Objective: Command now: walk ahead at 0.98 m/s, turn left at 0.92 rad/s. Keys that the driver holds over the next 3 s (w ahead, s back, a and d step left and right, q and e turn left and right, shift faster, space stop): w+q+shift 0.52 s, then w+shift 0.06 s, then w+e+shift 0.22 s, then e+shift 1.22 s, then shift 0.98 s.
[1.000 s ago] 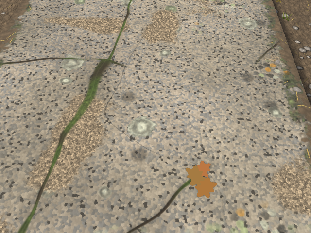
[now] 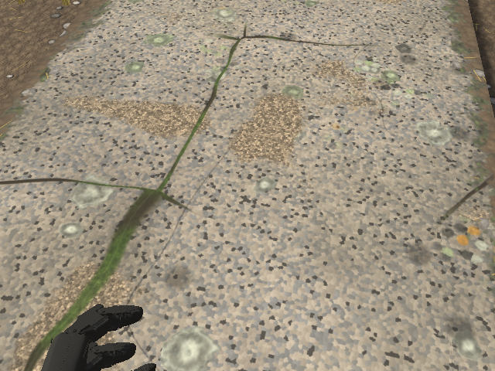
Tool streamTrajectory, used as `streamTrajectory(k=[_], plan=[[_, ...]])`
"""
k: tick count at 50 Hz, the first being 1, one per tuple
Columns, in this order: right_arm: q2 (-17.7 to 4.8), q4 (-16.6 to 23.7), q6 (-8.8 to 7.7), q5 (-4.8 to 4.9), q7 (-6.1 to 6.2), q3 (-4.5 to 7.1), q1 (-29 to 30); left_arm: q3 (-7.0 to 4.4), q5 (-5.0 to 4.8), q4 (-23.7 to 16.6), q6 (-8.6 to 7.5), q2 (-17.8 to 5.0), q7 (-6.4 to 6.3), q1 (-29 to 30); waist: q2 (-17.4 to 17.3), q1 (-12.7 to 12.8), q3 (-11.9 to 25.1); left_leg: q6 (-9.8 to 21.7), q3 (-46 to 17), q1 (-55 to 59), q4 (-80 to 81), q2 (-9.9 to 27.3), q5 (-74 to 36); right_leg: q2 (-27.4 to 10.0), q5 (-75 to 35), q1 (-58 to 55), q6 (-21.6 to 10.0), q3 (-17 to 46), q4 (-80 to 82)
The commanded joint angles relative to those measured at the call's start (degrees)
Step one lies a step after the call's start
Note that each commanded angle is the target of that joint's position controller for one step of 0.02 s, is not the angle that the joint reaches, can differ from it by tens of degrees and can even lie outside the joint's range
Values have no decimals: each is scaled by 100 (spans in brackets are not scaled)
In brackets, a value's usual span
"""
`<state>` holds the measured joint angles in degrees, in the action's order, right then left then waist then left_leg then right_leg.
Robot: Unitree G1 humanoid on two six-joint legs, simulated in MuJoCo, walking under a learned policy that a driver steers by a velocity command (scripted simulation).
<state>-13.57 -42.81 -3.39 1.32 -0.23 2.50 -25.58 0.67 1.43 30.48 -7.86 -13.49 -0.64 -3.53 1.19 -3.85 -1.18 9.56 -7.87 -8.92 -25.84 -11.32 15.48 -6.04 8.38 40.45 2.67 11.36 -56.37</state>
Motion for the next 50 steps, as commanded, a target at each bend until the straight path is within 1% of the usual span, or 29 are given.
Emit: streamTrajectory(k=[1, 4, 6, 8, 9, 10, 11, 12, 13, 14, 15, 18, 21, 25, 28, 30, 31, 32, 33, 34, 35, 36, 37, 39, 41, 43, 45, 48, 50], plan=[[-1090, 521, -94, 143, 159, 308, 651, -172, -54, -451, 10, -384, -27, 568, -327, 60, -434, 533, -1136, -2493, 1395, 729, 195, 587, -1243, -2075, 311, -931, 1700], [-1033, 390, -28, 204, 183, 327, 419, -352, -366, -488, -13, -688, -7, 696, -667, -76, -96, 318, -1706, -1240, 850, 941, 568, 719, -1238, -2188, 427, -505, 2664], [-963, 374, 32, 174, 188, 342, 450, -497, -450, -406, -75, -951, 15, 443, -867, 125, 78, 159, -1977, -416, 223, 1172, 24, 646, -807, -2295, 282, -400, 2930], [-779, 556, 51, -30, 80, 257, 775, -755, -479, -31, -95, -1341, -14, -1515, -823, 1229, 1340, -280, -1540, -698, -2086, 969, -1314, 237, -81, -4529, -114, -345, 2475], [-25, 747, 21, -244, 24, 12, 554, -790, -372, 172, -26, -1697, -55, -2679, 556, 1349, 2282, -378, -951, -1881, -4220, 649, 1309, -787, 1431, -6371, -297, 1091, 2459], [41, 1071, -74, 348, 6, -96, -280, -830, -87, 278, -37, -2048, 100, -2438, 3410, 637, 2565, -536, -450, -3915, -5847, 585, 1635, -2089, 4084, -7069, -1329, 4889, 3977], [-557, 823, -8, 408, 85, -14, 128, -733, -91, 18, 7, -1347, 96, -1916, 1990, 904, 1624, -609, -265, -4376, -6271, 1108, 872, -1815, 4851, -6399, -1257, 4505, 4246], [-919, 908, 30, 217, 68, 74, 849, -660, -135, 80, 71, -1045, 46, -1781, 1094, 1076, 911, -630, -4, -4408, -6168, 1234, 440, -1542, 3635, -5725, -1061, 3189, 4109], [-916, 985, 69, 41, 50, 102, 1313, -650, -86, 215, 109, -1033, 43, -1793, 37, 1078, 508, -625, 74, -4113, -5924, 1453, 279, -1246, 2255, -5060, -919, 2172, 4021], [-857, 1135, 68, -14, 3, 126, 1551, -631, -45, 355, 115, -982, 38, -1660, 43, 928, 171, -619, 26, -3985, -5552, 1639, 88, -1063, 1455, -4546, -941, 1531, 4026], [-795, 1169, 116, 61, -48, 142, 1586, -575, -31, 474, 103, -802, 38, -1563, 216, 801, -25, -604, 32, -3771, -5359, 1801, 75, -881, 1006, -4185, -857, 933, 4117], [-501, 1296, 269, 179, -131, 72, 1641, -509, -180, 799, 81, -570, 94, -1529, 420, 583, -261, -558, 155, -4034, -5210, 2007, 28, -842, 215, -3919, -849, 41, 4316], [-503, 1409, 257, 112, -204, 24, 1883, -556, -103, 909, 90, -844, 48, -1344, 228, 444, -576, -695, 244, -4234, -4672, 2040, -681, -842, -452, -3622, -880, -792, 4640], [-550, 1558, 143, 74, -359, -5, 2751, -596, -71, 1143, 95, -1168, -17, -1663, -108, 736, -941, -572, 954, -3835, -3005, 1829, -1771, -624, -1265, -3772, -612, -1864, 4949], [-601, 1632, 42, 79, -462, 29, 3040, -634, -95, 1349, 140, -1530, -59, -2075, 125, 654, -712, -226, 1712, -2472, -2029, 1087, -1672, -632, -4964, -4060, -431, -2303, 4522], [-859, 1551, 61, 69, -428, 196, 2333, -671, -152, 1458, 221, -1839, -108, -2174, 659, 4, -141, 72, 1693, -1381, -1891, 666, -953, -982, -7390, -4414, -639, -2217, 3367], [-1194, 1274, 127, 90, -339, 395, 1201, -648, -143, 1464, 258, -1872, -95, -1969, 783, -661, 403, 302, 1460, -96, -1709, 642, -756, -1082, -7700, -4151, -789, -2089, 2265], [-1477, 849, 208, 112, -198, 585, -285, -613, -191, 1407, 275, -1851, -95, -1492, 554, -1548, 796, 509, 955, 1815, -786, 911, -1250, -805, -6719, -3072, -736, -2123, 443], [-1766, 506, 212, 75, -96, 527, -508, -311, -12, 1246, 222, -701, -38, -1821, -1293, -760, 1078, 442, -664, 3348, -1421, 2014, -1401, 220, 1794, -1110, -680, -1942, -2183], [-1616, 801, 60, -181, -112, 424, -286, -197, -486, 1149, -18, -624, 36, -2636, -1841, -320, 2674, 1274, -3656, 4088, -40, 3147, 975, 810, 2427, -188, -864, -207, -3266], [-1177, 676, -41, -222, -153, 380, -274, -348, -677, 1123, -86, -1184, 33, -1721, -754, -685, 1963, 974, -3433, 3269, 822, 3039, 1698, 555, 1844, 85, -883, -104, -3223], [-1126, 553, -151, -179, -171, 352, -1, -326, -725, 905, -89, -1057, 21, -1313, -263, -411, 853, 840, -2849, 2192, 1141, 2974, 1718, 361, 1374, 260, -869, -203, -2813], [-955, 520, -251, -175, -189, 302, 528, -296, -599, 983, -33, -869, -18, -1190, 361, -51, 266, 626, -2305, 1202, 1266, 2843, 1211, 30, 930, 86, -795, -203, -2413], [-453, 430, -370, -325, -222, 185, 986, -352, -513, 1226, 241, -765, 27, -1703, -87, 463, -71, 285, -1113, 78, 1367, 2484, 328, -340, 287, -503, -667, -132, -2142], [-324, 243, -436, -203, -216, 174, 1055, -381, -493, 1365, 456, -654, 61, -1830, -174, 598, -271, -60, -76, -352, 1512, 2268, -1085, -480, 139, -593, -528, -186, -1867], [-481, 188, -476, -224, -126, 205, 1252, -365, -386, 1223, 513, -569, 65, -1454, -265, 638, -592, -366, 941, -769, 1623, 2049, -3302, -330, -173, -559, -323, -453, -1346], [-504, 223, -471, -279, 20, 182, 1526, -346, -288, 1025, 433, -495, 120, -1071, -372, 654, -736, -558, 1727, -1072, 1602, 1636, -4060, -52, -1044, -759, -189, -975, -280], [-835, 130, -392, -211, 299, 217, 977, -280, -184, 871, 311, -276, 362, -440, -54, 213, -407, -810, 2086, -407, 1060, 1556, -4421, 443, -2519, -1215, -186, -1822, 1584], [-1158, 118, -243, -153, 435, 289, 859, -372, -213, 791, 331, -495, 529, -650, -437, 328, 9, -937, 2104, 425, 342, 1786, -5482, 777, -2428, -1471, -272, -2032, 2012]])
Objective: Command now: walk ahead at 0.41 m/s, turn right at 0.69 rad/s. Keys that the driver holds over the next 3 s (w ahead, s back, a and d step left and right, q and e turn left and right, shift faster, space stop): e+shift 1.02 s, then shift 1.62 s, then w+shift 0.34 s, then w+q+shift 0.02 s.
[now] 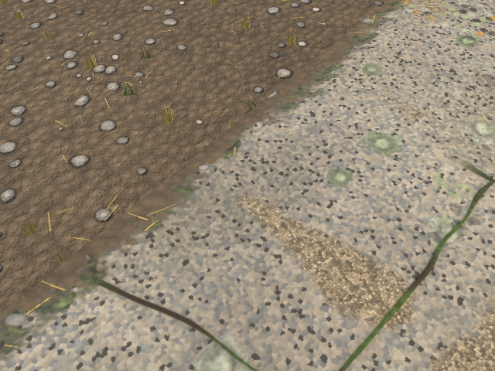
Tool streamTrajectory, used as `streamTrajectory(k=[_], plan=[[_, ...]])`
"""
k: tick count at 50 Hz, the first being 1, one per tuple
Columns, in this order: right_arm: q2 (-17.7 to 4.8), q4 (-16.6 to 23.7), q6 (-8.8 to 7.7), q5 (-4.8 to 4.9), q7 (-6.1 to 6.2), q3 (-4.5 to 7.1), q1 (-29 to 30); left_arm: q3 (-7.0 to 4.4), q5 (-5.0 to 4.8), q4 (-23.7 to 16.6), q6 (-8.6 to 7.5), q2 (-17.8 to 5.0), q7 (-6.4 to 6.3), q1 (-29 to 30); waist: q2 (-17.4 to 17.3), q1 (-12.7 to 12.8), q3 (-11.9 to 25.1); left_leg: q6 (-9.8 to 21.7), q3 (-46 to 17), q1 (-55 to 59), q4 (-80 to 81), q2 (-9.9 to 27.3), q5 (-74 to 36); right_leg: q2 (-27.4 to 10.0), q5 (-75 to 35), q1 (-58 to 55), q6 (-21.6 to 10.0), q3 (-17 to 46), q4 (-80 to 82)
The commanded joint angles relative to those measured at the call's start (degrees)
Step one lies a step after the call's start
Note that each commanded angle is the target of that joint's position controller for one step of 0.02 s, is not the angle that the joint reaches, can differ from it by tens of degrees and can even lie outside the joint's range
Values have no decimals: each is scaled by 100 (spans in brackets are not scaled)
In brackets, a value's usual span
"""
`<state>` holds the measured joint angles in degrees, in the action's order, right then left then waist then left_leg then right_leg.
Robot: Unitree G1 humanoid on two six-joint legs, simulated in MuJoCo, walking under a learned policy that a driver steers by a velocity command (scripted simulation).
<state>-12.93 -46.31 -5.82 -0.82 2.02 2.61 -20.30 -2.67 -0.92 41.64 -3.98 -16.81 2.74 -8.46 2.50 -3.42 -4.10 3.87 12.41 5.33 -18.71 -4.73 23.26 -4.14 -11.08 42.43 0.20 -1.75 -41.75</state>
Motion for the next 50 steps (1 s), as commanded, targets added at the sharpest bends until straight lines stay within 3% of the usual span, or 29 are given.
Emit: streamTrajectory(k=[1, 2, 3, 4, 5, 6, 7, 8, 9, 11, 12, 14, 15, 18, 21, 24, 26, 27, 28, 29, 30, 31, 32, 33, 36, 40, 45, 50], plan=[[-1353, 545, 100, 111, 251, 328, 481, -135, -10, -292, -2, -379, 225, -592, -822, 541, 595, -422, 47, -748, -906, 1264, -6889, 758, -98, -2028, -134, -762, 537], [-1436, 674, 182, 145, 258, 374, 777, -282, -40, -189, 88, -700, 207, -1330, -1037, 968, 947, -437, -15, -816, -1668, 1386, -7353, 882, 345, -2740, -296, -708, 385], [-1370, 814, 211, 163, 202, 371, 1156, -484, -36, 14, 192, -1150, 130, -2406, -934, 1575, 1334, -432, -162, -1332, -3015, 1387, -6852, 811, 479, -3919, -541, -313, 367], [-914, 845, 158, 238, 7, 253, 1495, -519, -43, 143, 277, -1231, -36, -2759, 115, 1829, 1077, -606, -135, -1999, -5127, 624, -2936, 515, -449, -4474, -783, 172, 1251], [16, 1048, 85, -5, -230, 43, 742, -425, 229, -78, 209, -1315, -116, -2009, 2043, 667, 770, -828, -811, -4022, -7238, -439, 1775, -40, -3813, -5129, -1460, 1956, 535], [-306, 1080, 14, 60, -310, -34, -478, -405, 540, -595, 46, -1575, -107, -1327, 1503, 209, 2569, -793, -2209, -4405, -8015, -476, 1457, -1363, -2300, -5812, -2611, 4601, 1606], [-1069, 1077, 27, 93, -313, 89, 41, -456, 370, -1009, 66, -1363, -53, -807, 237, 441, 2468, -548, -2388, -4284, -7506, -192, 913, -1248, 79, -5309, -2528, 4782, 2257], [-1152, 1216, 104, 69, -245, 148, 732, -384, 95, -1043, 87, -1042, -53, -507, -743, 302, 1435, -475, -2265, -4532, -6809, 5, 558, -908, 1605, -4325, -2228, 4365, 2533], [-1092, 1238, 202, 10, -161, 138, 900, -334, -33, -1070, 84, -906, -76, -364, -1054, 138, 1134, -499, -2272, -4414, -6330, 187, 333, -787, 2062, -3671, -2036, 4245, 2666], [-1092, 1254, 369, -20, -93, 170, 1055, -357, 27, -1131, 143, -877, -160, -187, -722, 36, 787, -620, -2290, -3901, -5340, 323, 161, -236, 1398, -2797, -1709, 3482, 2680], [-968, 1223, 391, -40, -65, 152, 1098, -366, 34, -1107, 186, -859, -209, -212, -621, 64, 762, -706, -2225, -3768, -4878, 327, 117, -40, 800, -2619, -1612, 3131, 2543], [-703, 1235, 392, -77, -16, 82, 1316, -413, 18, -1015, 283, -959, -345, -477, -448, 206, 1012, -897, -2127, -3733, -4173, 188, -147, 119, -531, -2712, -1533, 2792, 2200], [-668, 1243, 407, -46, 3, 73, 1403, -437, 0, -999, 359, -1022, -416, -541, -337, 244, 1205, -976, -2146, -3745, -3939, 125, -347, 147, -659, -2846, -1460, 2775, 2086], [-743, 1222, 456, 51, 24, 100, 1685, -460, -94, -1098, 578, -1054, -561, -399, 106, 349, 1365, -1032, -2244, -3731, -3258, 31, -1014, 337, 573, -2971, -1091, 2852, 1999], [-776, 1244, 403, 74, -1, 130, 2014, -464, -61, -1176, 676, -991, -581, -327, 537, 505, 1111, -984, -2292, -3560, -2560, -49, -1201, 464, 1567, -2913, -946, 3103, 2015], [-887, 1224, 261, 81, -69, 192, 2102, -479, -26, -1250, 696, -942, -548, -279, 789, 573, 1035, -874, -2380, -3182, -1695, -90, -1131, 434, 1400, -3104, -892, 3488, 1745], [-1023, 1099, 183, 103, -128, 276, 1843, -476, -37, -1341, 695, -915, -519, -118, 898, 457, 1049, -758, -2366, -2582, -844, -20, -1355, 495, 1338, -3094, -776, 3725, 1479], [-1054, 997, 159, 118, -142, 317, 1609, -446, -72, -1377, 702, -842, -501, -35, 750, 326, 1047, -640, -2298, -2019, -121, 181, -2022, 698, 1939, -2874, -625, 3620, 1145], [-1217, 1010, 194, 71, -124, 351, 1612, -345, -52, -1312, 716, -500, -470, -469, -42, 547, 1344, -219, -2941, -1083, 27, 1141, -2410, 1099, 4026, -2322, -398, 3083, 234], [-1541, 1154, 308, -80, -80, 388, 1717, -316, -40, -1385, 712, -448, -449, -756, -1262, 785, 1304, 567, -4127, -607, -124, 2254, -3523, 1769, 5181, -1290, -105, 1969, -841], [-1415, 1105, 340, -182, -86, 412, 1505, -455, -8, -1464, 637, -1042, -378, -714, -1693, 688, 1329, 1082, -4869, -874, 74, 2801, -3068, 1289, 4847, -795, 154, 1702, -1958], [-1133, 1213, 361, -119, -55, 349, 1718, -550, -54, -1315, 641, -1374, -359, -611, -1287, 613, 1054, 996, -4281, -1116, 74, 2462, -2386, 973, 4311, -704, 295, 1536, -2399], [-960, 1262, 420, -54, -6, 299, 1892, -568, -72, -1199, 700, -1362, -375, -601, -989, 603, 832, 734, -3606, -1332, 54, 2028, -1724, 836, 3861, -634, 361, 1400, -2653], [-940, 1314, 474, 0, 50, 267, 1962, -535, -43, -1130, 767, -1241, -403, -699, -873, 595, 722, 604, -3210, -1493, 63, 1817, -1583, 764, 3572, -585, 421, 1219, -3050], [-975, 1252, 575, -61, 153, 229, 1809, -398, -85, -1259, 778, -903, -387, -565, -958, 431, 522, 684, -2323, -1603, 257, 1587, -2023, 458, 3151, -416, 547, 569, -3169], [-1145, 1118, 629, -93, 150, 299, 1389, -330, -84, -1432, 729, -763, -392, -165, -1066, 107, 778, 946, -1995, -813, 309, 1957, -2306, -19, 3103, -204, 709, 401, -2468], [-1350, 1050, 633, -39, 27, 413, 1548, -280, -31, -1414, 748, -589, -317, -134, -1117, 146, 883, 897, -1295, -1003, 335, 2187, -2221, -200, 3029, -1020, 553, 111, -1320], [-1451, 926, 569, 153, -153, 514, 1591, -367, -48, -1354, 894, -648, -189, -253, -1136, 327, 935, 568, -777, -1061, -120, 2444, -2426, -40, 3011, -2071, 114, -268, 223]])
Over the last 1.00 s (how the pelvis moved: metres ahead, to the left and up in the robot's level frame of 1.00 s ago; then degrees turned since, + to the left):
0.75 0.21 -0.01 28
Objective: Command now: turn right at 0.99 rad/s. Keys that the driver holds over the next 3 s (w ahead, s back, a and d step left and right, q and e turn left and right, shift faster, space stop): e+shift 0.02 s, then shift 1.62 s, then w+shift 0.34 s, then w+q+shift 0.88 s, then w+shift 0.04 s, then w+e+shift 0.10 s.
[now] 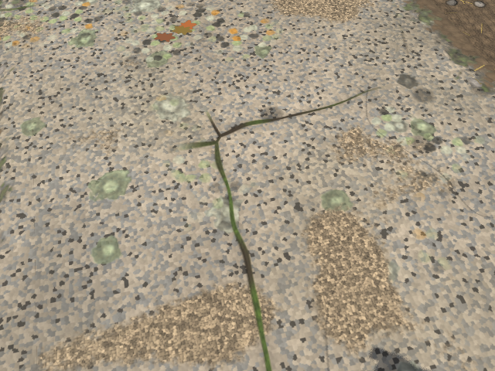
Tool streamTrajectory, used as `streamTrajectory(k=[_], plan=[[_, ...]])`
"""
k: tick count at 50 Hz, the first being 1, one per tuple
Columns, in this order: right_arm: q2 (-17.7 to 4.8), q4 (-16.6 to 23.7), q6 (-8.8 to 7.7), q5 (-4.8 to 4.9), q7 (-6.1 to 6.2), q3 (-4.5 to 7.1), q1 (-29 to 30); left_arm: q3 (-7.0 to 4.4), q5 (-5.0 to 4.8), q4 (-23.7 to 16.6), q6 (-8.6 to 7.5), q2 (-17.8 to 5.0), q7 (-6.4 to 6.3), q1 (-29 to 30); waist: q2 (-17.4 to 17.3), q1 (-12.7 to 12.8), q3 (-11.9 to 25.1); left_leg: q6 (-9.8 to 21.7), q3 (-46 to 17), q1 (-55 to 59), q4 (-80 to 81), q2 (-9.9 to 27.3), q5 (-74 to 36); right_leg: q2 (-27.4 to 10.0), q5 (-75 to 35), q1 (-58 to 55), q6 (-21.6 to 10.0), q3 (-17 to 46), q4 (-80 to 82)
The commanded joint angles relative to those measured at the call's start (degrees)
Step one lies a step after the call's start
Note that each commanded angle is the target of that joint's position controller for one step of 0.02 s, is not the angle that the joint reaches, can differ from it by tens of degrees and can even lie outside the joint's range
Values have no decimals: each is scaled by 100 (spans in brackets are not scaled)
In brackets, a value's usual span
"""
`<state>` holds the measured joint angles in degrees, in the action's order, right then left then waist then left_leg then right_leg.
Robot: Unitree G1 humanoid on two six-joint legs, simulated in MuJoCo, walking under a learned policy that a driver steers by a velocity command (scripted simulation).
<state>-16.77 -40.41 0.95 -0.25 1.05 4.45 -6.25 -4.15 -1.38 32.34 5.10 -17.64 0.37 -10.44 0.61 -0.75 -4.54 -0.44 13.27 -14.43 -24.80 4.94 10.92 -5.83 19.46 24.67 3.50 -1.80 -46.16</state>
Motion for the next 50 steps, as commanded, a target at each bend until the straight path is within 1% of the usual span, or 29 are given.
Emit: streamTrajectory(k=[1, 2, 3, 4, 5, 6, 7, 8, 9, 10, 12, 14, 15, 17, 19, 20, 21, 22, 23, 24, 25, 26, 27, 29, 31, 33, 38, 43, 50], plan=[[-1023, 300, -108, 160, -73, 332, 219, -268, -11, -344, 9, -573, 56, -266, -858, 224, 1030, 778, -671, 789, 144, 1430, -1074, 252, -387, -746, -384, -350, 1283], [-836, 170, -103, 196, -92, 296, -35, -344, 20, -201, 8, -693, 8, -602, -549, 321, 1043, 431, -448, 289, -468, 1187, -762, 425, -831, -1498, -620, -175, 1911], [-548, 145, -90, 82, -138, 214, -233, -519, 11, -117, -31, -1253, -87, -996, 816, 344, 925, -101, 18, -1065, -1948, 585, 776, -356, -2669, -2522, -1073, 1200, 2511], [-355, 596, -98, -154, -116, 101, 29, -566, 137, -318, -137, -1861, -148, -732, 2211, 120, 996, -529, -299, -2884, -3452, -178, 2753, -1660, -4056, -2892, -2190, 3140, 2330], [-674, 624, -110, -107, -46, 191, 575, -487, 329, -403, -308, -1453, -81, -673, 1310, 624, 1422, -447, -1262, -2888, -4313, -228, 2668, -1699, -3656, -2523, -2478, 2973, 2545], [-734, 613, -89, 42, -3, 213, 655, -383, 347, -300, -419, -1271, -69, -518, 1033, 471, 1187, -291, -1420, -2833, -4432, -153, 2162, -1395, -3166, -2227, -2152, 2413, 2606], [-684, 467, -63, 53, 58, 224, 456, -331, 230, -273, -464, -1075, -105, -185, 748, 266, 1068, -236, -1509, -2776, -4264, -68, 1659, -1067, -2784, -2075, -1797, 1997, 2556], [-734, 370, -26, -6, 93, 232, 281, -233, 122, -289, -458, -845, -136, 93, 753, 145, 1020, -279, -1497, -2644, -4192, -73, 1305, -920, -2919, -1927, -1629, 1748, 2492], [-743, 294, -9, -38, 84, 238, 115, -164, 126, -308, -457, -768, -172, 229, 837, 47, 1077, -336, -1434, -2299, -4311, -152, 1018, -785, -3263, -1695, -1603, 1542, 2471], [-732, 242, -10, -27, 66, 233, -22, -122, 170, -302, -458, -723, -190, 279, 801, -11, 1154, -377, -1404, -2091, -4336, -217, 824, -708, -3420, -1629, -1607, 1425, 2473], [-609, 203, -10, 27, 41, 174, -83, -84, 208, -231, -473, -682, -208, 260, 669, 6, 1160, -419, -1400, -1935, -3855, -245, 632, -626, -3426, -1698, -1600, 1310, 2464], [-440, 240, -2, 30, 15, 79, 27, -66, 200, -143, -462, -668, -214, 230, 696, 89, 1083, -433, -1426, -1740, -3061, -214, 604, -591, -3247, -1766, -1583, 1313, 2414], [-401, 253, 2, 25, -4, 48, 61, -65, 209, -109, -451, -682, -211, 234, 741, 129, 1058, -428, -1425, -1563, -2750, -207, 652, -610, -3126, -1720, -1609, 1355, 2400], [-418, 273, 10, 31, -33, 24, 73, -63, 226, -39, -430, -717, -175, 249, 805, 192, 969, -390, -1389, -1164, -2249, -224, 844, -653, -2898, -1499, -1686, 1470, 2372], [-470, 280, 10, 52, -45, 25, 41, -40, 216, 58, -423, -687, -119, 243, 833, 235, 865, -333, -1348, -839, -1842, -269, 990, -681, -2781, -1317, -1732, 1640, 2314], [-460, 275, 1, 56, -50, 17, 6, -14, 197, 108, -425, -634, -99, 267, 823, 221, 820, -294, -1334, -682, -1560, -288, 965, -668, -2731, -1268, -1717, 1719, 2261], [-405, 245, -19, 52, -60, 2, -91, 21, 164, 151, -428, -558, -88, 350, 771, 121, 790, -234, -1294, -416, -1062, -314, 693, -593, -2628, -1193, -1639, 1735, 2165], [-318, 193, -55, 19, -78, -29, -247, 65, 118, 206, -435, -451, -86, 403, 668, -39, 769, -144, -1240, 50, -224, -349, -59, -450, -2330, -1041, -1465, 1692, 2080], [-384, 184, -94, -76, -78, -45, -318, 118, 146, 289, -476, -296, -86, 224, 439, -34, 837, -50, -1505, 592, 203, -169, -985, -223, -1774, -854, -1168, 1647, 2024], [-787, 252, -120, -155, -45, 14, -362, 151, 281, 329, -530, -175, -77, -34, -300, 210, 988, 174, -2145, 1019, 116, 493, -2434, 266, -879, -623, -798, 1311, 1574], [-772, 205, -128, -132, -49, -7, -101, 146, 298, 417, -556, -98, -71, -350, -1097, 538, 1037, 658, -2271, 600, 13, 746, -2228, 604, -148, -839, -513, 901, 1643], [-438, 262, -155, -72, -85, -77, 109, 126, 335, 471, -538, -275, -94, -114, -988, 374, 945, 728, -2257, 190, 140, 592, -1273, 534, -350, -1187, -354, 841, 1801], [-382, 245, -183, -63, -102, -90, 109, 72, 298, 472, -508, -405, -104, 171, -807, 223, 786, 526, -2040, 154, 109, 333, -707, 558, -573, -1140, -375, 832, 1814], [-453, 207, -261, -47, -110, -93, -11, 64, 264, 495, -413, -344, -133, 306, -612, 106, 715, 316, -1836, 145, 41, 155, -515, 531, -994, -1166, -463, 910, 1830], [-389, 143, -300, -49, -88, -127, -147, 72, 237, 582, -385, -243, -125, 233, -487, 85, 715, 253, -1723, 202, -27, 82, -509, 501, -1142, -1210, -497, 955, 1903], [-338, 129, -284, -43, -67, -153, -179, 69, 228, 698, -399, -188, -127, 160, -351, 59, 710, 254, -1666, 278, -90, 41, -571, 496, -1269, -1194, -489, 956, 1925], [-315, 69, -248, -31, -43, -185, -183, 44, 216, 972, -418, -155, -166, 21, -83, 43, 662, 293, -1612, 357, -125, -20, -627, 480, -1457, -1229, -411, 962, 1979], [-287, -91, -251, -21, -52, -208, -196, 18, 207, 1248, -417, -187, -230, -96, -34, 64, 608, 303, -1577, 353, -72, -71, -691, 454, -1611, -1366, -357, 963, 2017], [-287, -442, -259, -9, -56, -218, -269, -6, 192, 1668, -403, -212, -300, -160, -84, 82, 523, 310, -1559, 373, 70, -118, -741, 437, -1690, -1521, -307, 934, 2106]])
Over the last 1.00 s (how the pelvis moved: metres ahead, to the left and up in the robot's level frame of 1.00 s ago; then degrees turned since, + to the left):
0.29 0.05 0.01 -58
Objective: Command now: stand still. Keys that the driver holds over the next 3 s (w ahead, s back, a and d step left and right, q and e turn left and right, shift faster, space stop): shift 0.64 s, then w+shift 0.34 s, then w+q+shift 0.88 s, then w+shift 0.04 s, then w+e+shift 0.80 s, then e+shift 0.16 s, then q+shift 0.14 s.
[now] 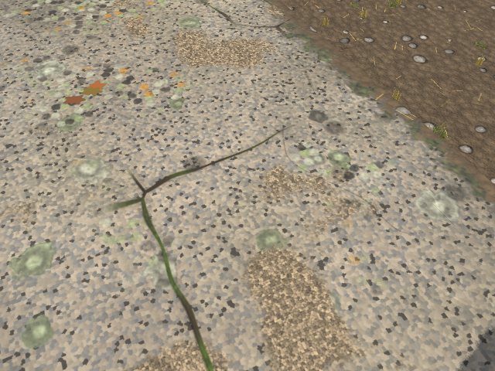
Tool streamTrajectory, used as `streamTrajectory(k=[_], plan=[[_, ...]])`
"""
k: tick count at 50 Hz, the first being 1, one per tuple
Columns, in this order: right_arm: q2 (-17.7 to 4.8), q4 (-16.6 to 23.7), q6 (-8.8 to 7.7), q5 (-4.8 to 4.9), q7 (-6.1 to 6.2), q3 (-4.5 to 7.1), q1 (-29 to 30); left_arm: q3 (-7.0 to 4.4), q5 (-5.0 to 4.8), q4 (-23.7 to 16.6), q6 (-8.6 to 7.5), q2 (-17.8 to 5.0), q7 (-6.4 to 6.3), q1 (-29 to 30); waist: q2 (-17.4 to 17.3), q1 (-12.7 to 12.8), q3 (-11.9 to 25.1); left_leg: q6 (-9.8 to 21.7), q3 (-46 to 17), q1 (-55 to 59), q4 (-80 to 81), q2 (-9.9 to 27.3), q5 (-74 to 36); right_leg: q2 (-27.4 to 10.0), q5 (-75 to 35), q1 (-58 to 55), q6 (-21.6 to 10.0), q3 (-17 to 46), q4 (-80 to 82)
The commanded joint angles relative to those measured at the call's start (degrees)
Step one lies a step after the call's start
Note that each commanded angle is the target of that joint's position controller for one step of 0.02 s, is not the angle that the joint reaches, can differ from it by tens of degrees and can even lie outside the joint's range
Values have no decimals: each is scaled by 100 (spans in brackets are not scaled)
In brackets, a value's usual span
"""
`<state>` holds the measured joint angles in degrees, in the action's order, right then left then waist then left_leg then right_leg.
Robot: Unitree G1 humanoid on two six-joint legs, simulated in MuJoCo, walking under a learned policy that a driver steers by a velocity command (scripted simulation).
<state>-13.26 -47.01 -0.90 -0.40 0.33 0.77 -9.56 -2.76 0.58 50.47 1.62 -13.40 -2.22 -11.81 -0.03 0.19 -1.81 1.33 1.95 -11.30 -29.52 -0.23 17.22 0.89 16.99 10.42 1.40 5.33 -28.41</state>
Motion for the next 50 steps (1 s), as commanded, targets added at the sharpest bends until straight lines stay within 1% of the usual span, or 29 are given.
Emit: streamTrajectory(k=[1, 9, 17, 24, 32, 33, 34, 35, 36, 37, 38, 39, 40, 41, 43, 44, 45, 46, 47, 48, 49, 50], plan=[[-641, 161, -74, 7, 17, 149, 49, -147, -6, -82, -52, -635, -47, -25, -28, -12, 239, 135, -428, 67, 564, 395, -1373, -234, -1441, -111, -91, 212, 347], [-680, -273, -73, 16, 42, 134, -60, -145, -19, 407, -51, -606, -82, -13, -62, -18, 158, 166, -457, 122, 719, 373, -1337, -221, -1346, -151, -45, 130, 472], [-709, -606, -55, 21, 73, 106, -182, -113, -30, 808, -73, -575, -94, -29, -56, -33, 94, 200, -499, 166, 821, 356, -1260, -214, -1229, -87, -6, 49, 565], [-710, -805, -35, 27, 87, 82, -282, -69, -38, 1058, -94, -549, -102, -82, -44, -46, 57, 222, -519, 190, 873, 335, -1233, -220, -1170, -24, 16, -2, 613], [-689, -956, -12, 32, 92, 63, -386, -18, -44, 1245, -113, -514, -112, -175, -32, -57, 30, 237, -525, 202, 906, 308, -1225, -232, -1130, 39, 31, -46, 642], [-766, -1044, 10, 55, 113, 100, -580, -7, -72, 1313, -104, -442, -120, -319, -153, -97, 286, 329, -564, 356, 1046, 268, 219, -9, -170, 65, -1, -341, 356], [-1057, -1088, 32, 143, 131, 205, -806, -21, -123, 1253, -119, -463, -107, -232, -471, -230, 164, 593, -1088, 413, 1374, 552, 2147, 211, 897, 610, -52, -636, -302], [-1315, -1140, 21, 200, 146, 295, -1145, -33, -145, 1032, -194, -531, -73, 114, -919, -398, -98, 985, -2199, 456, 2008, 1326, 3666, 176, 1300, 1440, -103, -789, -1164], [-1512, -1131, -63, 178, 165, 371, -1257, -27, -198, 709, -308, -564, -15, 645, -1223, -532, -586, 1435, -3407, 189, 2620, 2151, 4036, -232, 1323, 2184, -190, -502, -2238], [-1338, -1016, -199, 82, 163, 327, -1025, -45, -240, 550, -429, -567, 47, 886, -919, -410, -889, 1545, -3693, 185, 2751, 2388, 3410, -533, 1163, 2778, -265, -216, -2959], [-1087, -912, -317, 61, 141, 271, -796, -49, -222, 592, -545, -491, 112, 714, -616, -213, -792, 1395, -3356, 399, 2607, 2248, 2722, -721, 795, 3065, -351, -116, -3212], [-934, -829, -385, 102, 116, 243, -704, -63, -207, 650, -652, -448, 165, 500, -448, -113, -531, 1227, -2929, 610, 2486, 2047, 2227, -826, 497, 3117, -401, -117, -3165], [-916, -774, -406, 160, 104, 248, -689, -90, -207, 666, -731, -477, 190, 427, -394, -97, -342, 1078, -2475, 707, 2456, 1843, 1875, -864, 307, 2997, -379, -214, -2789], [-949, -743, -403, 185, 105, 261, -740, -100, -208, 648, -779, -464, 196, 485, -456, -136, -208, 972, -2061, 643, 2455, 1625, 1566, -802, 161, 2699, -306, -392, -2324], [-1086, -689, -381, 201, 120, 301, -771, -49, -200, 586, -821, -278, 209, 591, -624, -124, -105, 905, -1454, 182, 2425, 1294, 1174, -604, -88, 1862, -158, -674, -1389], [-1196, -653, -370, 222, 114, 334, -763, -30, -207, 566, -822, -246, 222, 603, -700, -99, -131, 943, -1305, -85, 2408, 1237, 1141, -490, -121, 1482, -101, -813, -1039], [-1293, -625, -365, 246, 99, 366, -776, -18, -221, 548, -815, -261, 240, 596, -737, -79, -177, 997, -1251, -275, 2349, 1260, 1198, -416, -157, 1220, -66, -929, -810], [-1339, -585, -357, 289, 82, 386, -743, -6, -240, 540, -813, -267, 257, 519, -729, -10, -225, 1027, -1232, -465, 2256, 1315, 1310, -393, -289, 962, -72, -1010, -555], [-1318, -535, -347, 330, 67, 389, -685, -6, -252, 574, -813, -297, 268, 360, -649, 101, -251, 1009, -1180, -706, 2096, 1331, 1431, -352, -489, 612, -106, -1104, -340], [-1241, -485, -339, 341, 51, 374, -645, -28, -255, 657, -812, -358, 266, 76, -552, 246, -230, 964, -1106, -1002, 1838, 1307, 1504, -266, -494, 170, -151, -1202, -285], [-1075, -420, -341, 302, 30, 321, -561, -80, -275, 803, -812, -454, 253, -422, -454, 493, -144, 886, -982, -1313, 1394, 1216, 1368, -197, -392, -405, -229, -1233, -213], [-694, -298, -365, 198, -15, 192, -417, -229, -303, 1029, -849, -763, 216, -1315, 27, 925, 108, 699, -737, -2057, 10, 844, 602, -425, -117, -1603, -411, -685, 53]])
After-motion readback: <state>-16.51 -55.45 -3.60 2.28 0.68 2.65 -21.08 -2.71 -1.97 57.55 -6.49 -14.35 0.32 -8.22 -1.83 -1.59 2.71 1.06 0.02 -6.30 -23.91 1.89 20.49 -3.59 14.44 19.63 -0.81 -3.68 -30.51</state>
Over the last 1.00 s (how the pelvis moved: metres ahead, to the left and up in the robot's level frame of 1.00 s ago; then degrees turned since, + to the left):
0.05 0.00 0.00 -13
